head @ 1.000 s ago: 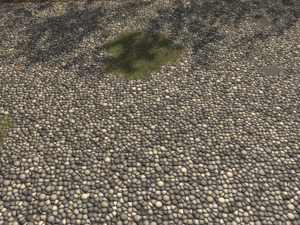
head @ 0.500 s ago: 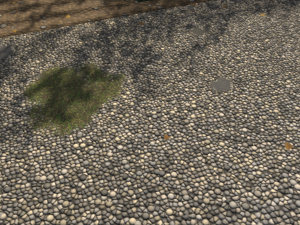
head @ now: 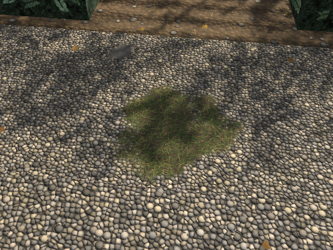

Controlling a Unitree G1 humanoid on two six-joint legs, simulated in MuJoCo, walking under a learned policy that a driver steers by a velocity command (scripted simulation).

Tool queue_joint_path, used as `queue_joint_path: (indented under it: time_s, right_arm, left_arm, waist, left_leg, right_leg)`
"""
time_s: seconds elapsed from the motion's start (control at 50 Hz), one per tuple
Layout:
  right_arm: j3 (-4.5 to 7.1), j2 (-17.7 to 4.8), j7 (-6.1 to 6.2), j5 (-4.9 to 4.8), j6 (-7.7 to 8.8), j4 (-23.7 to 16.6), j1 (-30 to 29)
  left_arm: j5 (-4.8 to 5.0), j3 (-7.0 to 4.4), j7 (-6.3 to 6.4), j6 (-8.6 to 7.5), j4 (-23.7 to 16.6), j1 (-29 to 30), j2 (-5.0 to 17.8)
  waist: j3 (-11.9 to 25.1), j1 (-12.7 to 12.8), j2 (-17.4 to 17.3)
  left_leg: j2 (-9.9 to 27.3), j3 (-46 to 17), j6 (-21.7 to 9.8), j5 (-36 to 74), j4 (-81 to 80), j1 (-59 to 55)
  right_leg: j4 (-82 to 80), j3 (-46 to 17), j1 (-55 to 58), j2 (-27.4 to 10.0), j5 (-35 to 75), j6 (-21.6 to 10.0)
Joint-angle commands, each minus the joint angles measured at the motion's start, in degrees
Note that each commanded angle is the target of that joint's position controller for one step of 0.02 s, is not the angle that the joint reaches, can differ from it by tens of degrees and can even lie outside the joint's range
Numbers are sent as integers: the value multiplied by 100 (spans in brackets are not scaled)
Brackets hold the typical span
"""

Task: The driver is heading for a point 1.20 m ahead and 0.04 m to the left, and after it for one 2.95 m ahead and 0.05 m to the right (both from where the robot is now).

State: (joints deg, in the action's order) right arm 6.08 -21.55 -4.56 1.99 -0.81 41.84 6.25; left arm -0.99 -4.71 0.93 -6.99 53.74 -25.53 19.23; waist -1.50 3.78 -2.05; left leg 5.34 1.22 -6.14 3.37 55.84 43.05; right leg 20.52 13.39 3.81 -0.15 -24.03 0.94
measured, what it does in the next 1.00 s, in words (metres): goes down: left foot 0.15 m lower, then right foot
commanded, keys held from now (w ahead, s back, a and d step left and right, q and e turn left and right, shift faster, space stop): w+q+shift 0.02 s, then q+shift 0.22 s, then shift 0.04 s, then e+shift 0.72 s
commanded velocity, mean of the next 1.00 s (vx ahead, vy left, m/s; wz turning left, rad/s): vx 0.26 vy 0.00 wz -0.05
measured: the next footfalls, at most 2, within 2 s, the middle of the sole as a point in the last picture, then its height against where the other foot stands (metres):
left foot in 0.18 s outside the picture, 0.15 m lower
right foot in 0.50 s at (202, 238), level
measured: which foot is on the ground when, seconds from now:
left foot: up 0.00-0.16, down 0.18-0.58, up 0.60-0.78, down 0.80-1.00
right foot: down 0.00-0.16, up 0.18-0.48, down 0.50-0.82, up 0.84-1.00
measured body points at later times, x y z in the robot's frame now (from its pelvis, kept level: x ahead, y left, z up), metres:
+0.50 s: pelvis +0.36 +0.01 -0.15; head +0.39 -0.01 +0.29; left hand +0.47 +0.28 -0.24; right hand +0.50 -0.21 -0.29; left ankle +0.29 +0.06 -0.87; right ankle +0.56 -0.10 -0.86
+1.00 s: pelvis +0.44 +0.00 -0.12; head +0.46 +0.00 +0.33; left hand +0.61 +0.25 -0.23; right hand +0.49 -0.31 -0.22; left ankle +0.37 +0.10 -0.87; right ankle +0.48 -0.14 -0.79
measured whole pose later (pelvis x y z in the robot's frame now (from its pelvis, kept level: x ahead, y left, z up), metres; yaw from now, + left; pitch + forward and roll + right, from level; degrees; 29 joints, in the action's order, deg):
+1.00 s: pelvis +0.44 +0.00 -0.12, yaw -8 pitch +0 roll -1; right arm 3.5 -18.1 1.9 2.1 5.0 39.4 18.2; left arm -3.4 -2.3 -4.0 -3.0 40.5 -13.5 18.8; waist -2.4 -2.1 -0.2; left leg 1.1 7.0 -2.4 -15.4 15.2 0.1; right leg 58.4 -1.9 -34.4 1.8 -16.4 4.3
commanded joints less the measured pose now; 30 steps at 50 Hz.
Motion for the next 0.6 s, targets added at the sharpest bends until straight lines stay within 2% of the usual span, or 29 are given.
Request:
queue_joint_path:
  time_s: [0.02,0.06,0.08,0.1,0.12,0.14,0.16,0.18,0.2,0.22,0.24,0.26,0.28,0.3,0.32,0.34,0.36,0.38,0.4,0.42,0.44,0.46,0.48,0.5,0.52,0.54,0.56,0.58,0.6]
  right_arm:
    - [-191,345,-240,1,193,-309,-176]
    - [-223,343,-283,-30,234,-54,-12]
    - [-231,311,-217,91,237,34,64]
    - [-247,285,-99,178,221,107,35]
    - [-241,269,49,224,177,267,392]
    - [-221,205,168,267,143,524,1213]
    - [-34,-399,215,807,193,1748,3671]
    - [90,-780,236,589,439,2116,4374]
    - [169,-1532,234,534,568,2157,4566]
    - [216,-1658,240,404,634,1820,4253]
    - [101,-1198,255,360,736,1667,3564]
    - [-38,-728,159,148,693,1142,2262]
    - [-242,-265,-6,-19,723,533,792]
    - [-400,169,-41,18,818,368,347]
    - [-375,-89,-151,100,801,193,257]
    - [-304,-372,-215,102,814,269,442]
    - [-243,-445,-226,55,875,343,664]
    - [-221,-450,-258,27,924,306,748]
    - [-193,-509,-296,-9,942,236,719]
    - [-218,-429,-303,-39,934,213,742]
    - [-254,-345,-285,-49,914,218,765]
    - [-273,-288,-251,-39,884,258,823]
    - [-268,-276,-197,-33,833,274,941]
    - [-177,-360,-104,-81,773,282,1241]
    - [-99,-331,23,-223,736,202,1655]
    - [-65,-345,166,-216,712,89,2010]
    - [-15,-425,255,-157,641,-112,1780]
    - [-14,-434,273,-90,588,-416,1156]
    - [-28,-331,271,-2,536,-615,590]
  left_arm:
    - [11,111,62,-350,-297,792,47]
    - [-9,127,104,-305,-258,703,116]
    - [18,134,101,-276,-250,525,221]
    - [121,145,99,-220,-187,190,280]
    - [159,151,138,-73,-108,-5,377]
    - [111,168,185,50,-88,-126,385]
    - [-984,275,-236,-13,27,-889,922]
    - [-1025,281,-392,110,-286,430,629]
    - [-924,476,-611,90,-676,5,-230]
    - [-508,514,-759,-112,-933,-283,-118]
    - [-95,454,-696,-232,-1454,1220,388]
    - [-87,488,-531,-249,-1689,1103,348]
    - [-122,411,-272,-165,-1640,953,580]
    - [-268,392,-116,-103,-1403,840,756]
    - [-193,320,-77,-19,-1139,525,768]
    - [-128,433,-190,99,-1111,433,382]
    - [-171,625,-310,199,-1117,580,-126]
    - [-140,728,-415,244,-883,565,-408]
    - [-85,693,-505,254,-716,451,-334]
    - [-52,577,-533,195,-659,542,-73]
    - [-26,432,-507,105,-682,737,189]
    - [-53,316,-465,16,-738,939,398]
    - [-114,254,-416,-73,-805,1206,495]
    - [-133,201,-340,-162,-975,1574,650]
    - [-130,134,-286,-241,-1193,2214,997]
    - [-143,88,-270,-234,-1374,2712,1156]
    - [-114,60,-209,-133,-1408,2452,1121]
    - [-35,36,-135,-74,-1275,1869,1089]
    - [20,-28,-87,5,-1172,1255,1123]
  waist:
    - [-471,-617,168]
    - [-603,-653,65]
    - [-578,-618,-6]
    - [-444,-546,14]
    - [-205,-661,109]
    - [163,-925,246]
    - [-152,-1043,593]
    - [157,-2016,-1126]
    - [1837,-1556,-1290]
    - [2813,-1466,-119]
    - [1827,-1882,-3]
    - [1536,-1192,528]
    - [508,-377,1057]
    - [-129,-177,897]
    - [-295,157,645]
    - [-36,376,497]
    - [41,365,799]
    - [173,240,903]
    - [199,184,673]
    - [250,106,561]
    - [321,55,461]
    - [377,8,418]
    - [331,-108,368]
    - [329,-382,388]
    - [448,-851,822]
    - [941,-1196,1066]
    - [1394,-980,1088]
    - [1548,-616,1046]
    - [1477,-234,1169]
  left_leg:
    - [-109,242,-199,3020,-1604,-1565]
    - [-355,583,-198,3709,-2071,-2244]
    - [-552,878,-164,3585,-2323,-2337]
    - [-825,1160,-124,3359,-2459,-2541]
    - [-937,1293,-147,3079,-2509,-2928]
    - [-897,1177,-236,3025,-2768,-3619]
    - [-277,218,-82,3479,-3551,-6390]
    - [-336,-98,-767,3797,-3756,-7872]
    - [196,-720,-1358,6221,-2059,-9267]
    - [1489,-2633,-2592,6404,-1042,-10903]
    - [1447,-2638,-2289,5599,-1561,-9340]
    - [1560,-2745,-2231,4402,-1970,-7703]
    - [1588,-2962,-2147,3506,-2789,-4861]
    - [1602,-2502,-2044,3649,-3819,-2467]
    - [1390,-2170,-2086,3850,-4050,-1046]
    - [1045,-1934,-1911,4002,-3881,-582]
    - [649,-1488,-1476,3612,-3793,-364]
    - [344,-1094,-1154,3127,-3682,-349]
    - [270,-886,-993,2790,-3529,-614]
    - [258,-755,-841,2551,-3328,-966]
    - [284,-680,-662,2375,-3083,-1380]
    - [301,-612,-481,2149,-2846,-1920]
    - [337,-581,-378,2035,-2631,-2480]
    - [301,-563,-311,1682,-2410,-3179]
    - [-57,-291,-43,966,-2059,-3664]
    - [-506,43,284,125,-1727,-3694]
    - [-832,235,549,-783,-1460,-3559]
    - [-944,300,594,-1527,-1083,-3116]
    - [-1159,146,667,-2862,-660,-2433]
  right_leg:
    - [-769,161,-1724,-936,1413,-222]
    - [-93,483,-1800,-908,1890,-192]
    - [557,556,-1416,-961,2746,-203]
    - [1325,567,-1119,-996,3549,-135]
    - [2550,560,-871,-1134,4370,-129]
    - [3976,422,-852,-1218,4640,-112]
    - [4331,490,-2214,-143,1704,1813]
    - [7962,-601,-3872,315,-1271,1547]
    - [8754,-1457,-4425,389,-1353,1549]
    - [9247,-2363,-6208,265,-1825,1934]
    - [9507,-2320,-7054,79,-2075,1658]
    - [8294,-2486,-6794,-200,-1878,1239]
    - [6685,-2497,-6074,-490,-1254,864]
    - [5335,-2511,-4674,-984,-784,695]
    - [4636,-2236,-3269,-1069,-261,712]
    - [4050,-2013,-2600,-1233,486,655]
    - [3047,-1905,-2051,-1329,1211,523]
    - [2711,-1822,-1565,-1168,2175,529]
    - [2457,-1757,-1483,-997,2796,568]
    - [2194,-1733,-1457,-897,3063,602]
    - [2125,-1703,-1509,-798,3066,577]
    - [1977,-1730,-1689,-726,3040,482]
    - [1821,-1745,-2010,-690,3081,315]
    - [1651,-1749,-2438,-611,3705,3]
    - [1334,-1954,-2619,-714,5461,-538]
    - [1269,-2460,-2274,-900,5852,-1196]
    - [800,-3084,-1831,-1010,4842,-1668]
    - [400,-3626,-1372,-1165,3722,-1915]
    - [38,-4248,-831,-1261,2798,-2097]
Velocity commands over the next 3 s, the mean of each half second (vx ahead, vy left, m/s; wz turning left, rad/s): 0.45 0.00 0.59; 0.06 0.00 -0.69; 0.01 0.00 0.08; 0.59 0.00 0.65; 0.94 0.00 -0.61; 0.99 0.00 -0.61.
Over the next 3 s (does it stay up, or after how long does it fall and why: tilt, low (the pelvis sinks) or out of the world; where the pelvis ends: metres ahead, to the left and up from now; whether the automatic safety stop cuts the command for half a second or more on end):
stays up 1.63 0.05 -0.30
